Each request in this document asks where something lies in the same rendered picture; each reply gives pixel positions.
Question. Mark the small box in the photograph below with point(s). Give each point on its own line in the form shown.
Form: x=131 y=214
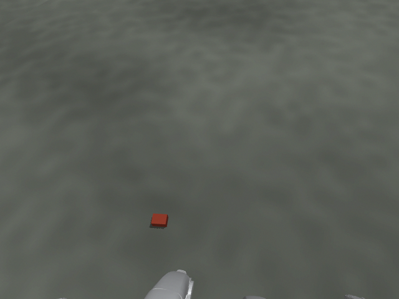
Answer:
x=159 y=220

